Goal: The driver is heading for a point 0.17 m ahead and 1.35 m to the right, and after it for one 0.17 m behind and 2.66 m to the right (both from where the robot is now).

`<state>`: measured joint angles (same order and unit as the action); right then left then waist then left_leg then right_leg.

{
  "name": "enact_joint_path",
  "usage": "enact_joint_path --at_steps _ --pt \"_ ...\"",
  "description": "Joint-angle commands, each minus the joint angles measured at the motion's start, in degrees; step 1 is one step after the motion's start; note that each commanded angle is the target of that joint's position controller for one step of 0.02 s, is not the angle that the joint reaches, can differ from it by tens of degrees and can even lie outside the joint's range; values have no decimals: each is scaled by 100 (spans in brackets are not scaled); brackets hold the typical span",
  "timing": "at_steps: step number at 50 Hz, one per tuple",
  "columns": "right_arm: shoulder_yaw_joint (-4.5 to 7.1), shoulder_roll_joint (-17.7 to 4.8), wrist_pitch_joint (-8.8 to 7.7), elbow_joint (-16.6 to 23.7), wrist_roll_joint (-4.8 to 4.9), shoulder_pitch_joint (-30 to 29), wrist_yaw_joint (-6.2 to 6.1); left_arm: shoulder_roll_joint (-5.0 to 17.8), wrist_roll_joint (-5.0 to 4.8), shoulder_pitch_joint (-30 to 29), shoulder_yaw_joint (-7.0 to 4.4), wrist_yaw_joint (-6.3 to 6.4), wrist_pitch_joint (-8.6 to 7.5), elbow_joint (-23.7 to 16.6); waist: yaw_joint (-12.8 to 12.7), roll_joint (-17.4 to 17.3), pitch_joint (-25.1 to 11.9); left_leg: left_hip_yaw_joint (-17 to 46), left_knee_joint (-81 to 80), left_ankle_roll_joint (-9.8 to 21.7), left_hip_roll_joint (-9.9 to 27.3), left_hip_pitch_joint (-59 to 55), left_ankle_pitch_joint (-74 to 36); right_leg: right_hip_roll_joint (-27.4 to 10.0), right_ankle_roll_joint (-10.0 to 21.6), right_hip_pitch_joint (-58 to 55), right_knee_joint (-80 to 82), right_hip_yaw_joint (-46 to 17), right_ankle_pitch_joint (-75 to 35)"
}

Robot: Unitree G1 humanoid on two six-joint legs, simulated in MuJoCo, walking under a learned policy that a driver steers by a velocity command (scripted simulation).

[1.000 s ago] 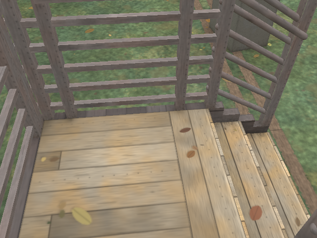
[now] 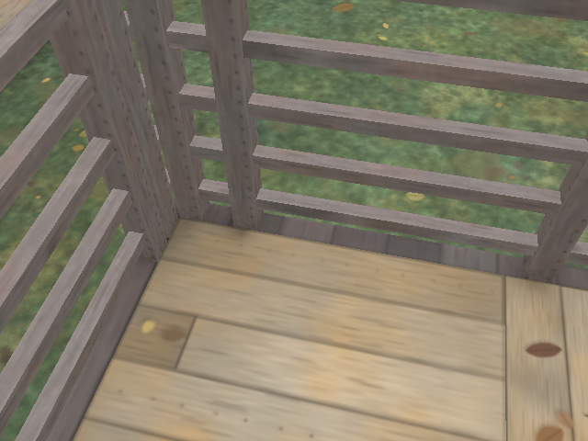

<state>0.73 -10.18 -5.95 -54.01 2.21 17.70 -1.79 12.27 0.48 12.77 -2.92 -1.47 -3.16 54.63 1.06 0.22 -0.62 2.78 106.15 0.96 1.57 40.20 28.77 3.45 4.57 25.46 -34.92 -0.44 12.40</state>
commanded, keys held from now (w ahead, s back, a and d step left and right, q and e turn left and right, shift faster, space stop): w+e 1.00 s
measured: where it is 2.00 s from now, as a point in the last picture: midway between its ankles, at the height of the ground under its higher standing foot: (399, 437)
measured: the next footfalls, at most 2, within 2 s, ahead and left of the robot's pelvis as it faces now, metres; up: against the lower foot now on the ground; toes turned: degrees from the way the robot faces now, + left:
left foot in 0.26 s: +0.32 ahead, +0.12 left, +0.00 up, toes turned -11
right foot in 0.76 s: +0.47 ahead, -0.24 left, +0.00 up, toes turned -29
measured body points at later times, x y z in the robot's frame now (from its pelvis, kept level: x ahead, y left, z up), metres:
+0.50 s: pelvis +0.26 +0.02 +0.02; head +0.29 +0.03 +0.47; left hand +0.46 +0.25 -0.10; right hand +0.26 -0.27 -0.09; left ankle +0.28 +0.12 -0.72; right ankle +0.26 -0.16 -0.64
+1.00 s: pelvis +0.45 -0.14 +0.02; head +0.48 -0.17 +0.46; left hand +0.70 +0.03 -0.09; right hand +0.45 -0.45 -0.09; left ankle +0.57 -0.02 -0.66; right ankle +0.43 -0.22 -0.72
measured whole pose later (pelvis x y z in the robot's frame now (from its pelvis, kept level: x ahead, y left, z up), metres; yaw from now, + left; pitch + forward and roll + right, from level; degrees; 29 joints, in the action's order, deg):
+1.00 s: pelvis +0.45 -0.14 +0.02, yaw -35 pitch +4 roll +0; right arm 3.7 -15.3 -6.6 -46.6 0.2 4.0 -2.3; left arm 14.7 -0.4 12.3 -4.8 0.4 -2.2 43.4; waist -0.8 -1.3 1.1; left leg 2.1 56.1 -2.0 4.2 34.7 21.3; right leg 6.1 5.0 18.8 -23.8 -3.5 8.6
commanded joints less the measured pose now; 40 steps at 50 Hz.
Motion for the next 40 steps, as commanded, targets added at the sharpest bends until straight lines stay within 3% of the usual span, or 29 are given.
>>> enact_joint_path --at_steps 1,2,3,4,5,6,7,10,12,13,14,15,16,17,19,20,21,24,25,28,29,30,31,34,35,37,38,39,40 --pt "210 -629 49 703 -160 -334 -99 564 59 -448 -6 95 -262 -580 273 -153 75 425 -2321 -189 650 1401 -1572 -1983 1286 -548 1688 -3027 -529" --pt "238 -580 101 944 -273 -630 -145 738 3 -442 -64 126 -235 -613 243 -3 191 92 -3737 -214 499 262 -1833 -1170 1012 404 1937 -1858 -795" --pt "225 -481 74 1061 -393 -846 -161 937 -73 -478 -123 208 -209 -672 209 208 79 -170 -4929 -328 259 -581 -2304 -802 925 800 1944 -1329 -1356" --pt "194 -256 48 1160 -363 -1194 -174 932 -133 -177 -118 301 -176 -527 139 394 -34 -330 -5699 -475 55 -1360 -2983 -676 912 991 1933 -1116 -1766" --pt "193 -188 26 1194 -252 -1309 -138 925 -163 100 -135 353 -140 -447 64 534 -228 -325 -6161 -570 -112 -1573 -3425 -758 974 623 1870 -1164 -1964" --pt "217 -296 16 1104 -133 -1198 -119 1110 -186 175 -205 357 -113 -475 19 642 -216 -253 -6593 -626 -131 -1425 -3322 -942 1056 130 1852 -1334 -1858" --pt "222 -384 33 1097 -89 -1257 -71 1048 -205 292 -238 328 -105 -492 -108 673 -222 -89 -6806 -563 -65 -1296 -3087 -1107 1068 -281 1820 -1561 -1470" --pt "301 -698 -15 1355 -113 -2069 78 745 -265 857 -242 334 -146 -400 -397 362 -75 117 -7628 -307 -93 -1207 -2871 -1228 927 -986 1387 -2250 -319" --pt "364 -812 -77 1301 -122 -1754 101 798 -236 913 -280 362 -102 -425 -208 447 -237 -28 -7949 -140 -179 -1970 -2434 -1086 770 -1105 1184 -2416 -394" --pt "430 -941 -131 1197 -168 -1307 66 722 -256 830 -283 332 -93 -506 7 481 -435 -16 -8012 29 -38 -2730 -2401 -848 613 -954 819 -2287 -601" --pt "519 -1254 -193 1021 -236 -422 21 494 -188 603 -212 260 -105 -663 430 123 -930 643 -8037 307 741 -4228 -2795 -401 333 -159 -718 -1652 -148" --pt "685 -1791 -173 728 -322 333 46 112 -286 1288 -88 231 -187 -827 273 -1660 -1670 2922 -8533 1342 2126 -5871 -1628 156 32 1523 -2350 -912 1424" --pt "685 -1498 -147 732 -193 369 25 557 -355 902 -181 223 -256 -872 380 -1289 -1443 3826 -8935 1429 2440 -5731 41 -196 -15 2336 -3122 -939 1823" --pt "601 -1202 -120 852 -145 -61 3 880 -308 494 -273 240 -239 -961 388 -1016 -836 3185 -9062 1148 2185 -5273 -55 -418 -47 2583 -3432 -949 1374" --pt "552 -1054 -65 852 -249 -633 1 867 -87 75 -333 295 -167 -1003 162 -564 -188 2075 -9373 952 1822 -4072 -1191 -803 -153 2270 -3234 -765 704" --pt "453 -839 -146 821 -328 -747 35 797 -182 197 -370 321 -88 -904 40 -531 -107 1592 -9506 802 1602 -3763 -1789 -877 -122 2003 -3080 -839 357" --pt "443 -769 -172 728 -289 -828 44 606 -198 145 -345 293 -47 -967 -30 -620 -74 1143 -9564 715 1503 -3737 -2376 -890 -119 1882 -2898 -762 158" --pt "524 -1091 -224 548 -277 -578 -34 394 -158 -311 -297 210 -53 -1212 -71 -456 -92 504 -9654 713 1515 -3772 -3205 -896 -209 2079 -2445 -661 -309" --pt "555 -1221 -211 452 -207 -559 -37 275 -172 -507 -243 178 -126 -1298 -87 -455 -183 260 -9632 740 1510 -3762 -3892 -879 -278 2070 -2338 -583 -407" --pt "538 -1236 -137 413 -209 -697 -12 381 -248 -759 -226 151 -178 -1396 -87 -558 -157 -693 -9564 580 1129 -3537 -4503 -818 -431 1647 -1618 -273 -1322" --pt "516 -1268 -74 442 -236 -766 15 400 -214 -858 -210 124 -149 -1473 -85 -630 -130 -901 -9576 503 991 -3430 -4477 -760 -442 1384 -1481 -90 -1445" --pt "442 -1049 -55 323 -283 -633 62 383 -212 -791 -217 62 -18 -1338 -22 -569 -288 -1044 -9500 512 1038 -3476 -4254 -811 -456 1072 -1281 -102 -1693" --pt "468 -1120 -39 333 -155 -646 17 475 -305 -965 -228 47 21 -1485 41 -559 -49 -1126 -9587 481 1074 -3450 -3847 -889 -424 1115 -1028 -135 -1873" --pt "498 -1381 6 85 -182 -424 -4 532 -381 -1542 -205 -50 56 -1786 95 -657 131 -1060 -9499 445 1329 -3831 -3568 -901 -293 900 -407 -38 -1438" --pt "536 -1448 -20 -27 -99 -389 -31 522 -316 -1655 -190 -89 20 -1789 118 -620 181 -1075 -9248 447 1413 -4062 -3796 -784 -160 900 -181 109 -1100" --pt "661 -1765 -28 105 8 -664 -3 809 -276 -1199 -346 -99 -43 -1768 -189 -810 -32 -1325 -8141 389 1353 -4139 -5759 -328 142 226 35 641 -519" --pt "606 -1676 21 158 -11 -676 -30 1017 -254 -354 -442 -62 -51 -1391 -521 -727 -493 -1517 -7068 307 1124 -3947 -6517 67 371 -863 390 886 -648" --pt "534 -1475 -25 215 -169 -427 -84 1615 -239 669 -693 37 -89 -1195 -870 -254 -973 -1554 -5336 -72 899 -2482 -5438 -418 804 -2698 424 -20 -1786" --pt "244 -722 -198 444 -426 373 75 2510 -234 703 -852 5 3 -1162 -265 1876 -1883 -1017 -3166 -458 -39 199 28 -1890 1861 -4984 759 -2869 -1004"
Velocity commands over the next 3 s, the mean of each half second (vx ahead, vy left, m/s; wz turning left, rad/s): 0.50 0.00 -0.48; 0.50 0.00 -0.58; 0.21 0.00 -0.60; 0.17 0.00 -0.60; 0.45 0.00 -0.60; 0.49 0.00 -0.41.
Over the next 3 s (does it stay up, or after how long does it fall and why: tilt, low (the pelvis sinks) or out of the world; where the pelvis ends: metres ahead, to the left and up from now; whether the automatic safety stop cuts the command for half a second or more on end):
stays up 0.38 -0.63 -0.04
